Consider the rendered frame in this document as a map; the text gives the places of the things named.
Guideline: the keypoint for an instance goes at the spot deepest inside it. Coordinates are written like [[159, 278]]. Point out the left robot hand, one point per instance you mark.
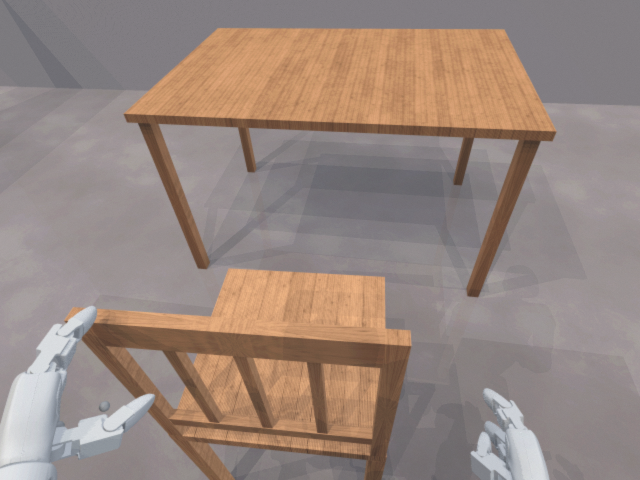
[[28, 428]]

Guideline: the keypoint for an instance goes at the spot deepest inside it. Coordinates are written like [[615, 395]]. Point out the right robot hand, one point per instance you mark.
[[520, 454]]

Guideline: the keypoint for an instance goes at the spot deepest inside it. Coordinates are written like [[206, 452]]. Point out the table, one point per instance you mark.
[[466, 83]]

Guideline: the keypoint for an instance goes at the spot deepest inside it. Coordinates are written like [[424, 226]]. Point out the chair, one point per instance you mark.
[[288, 361]]

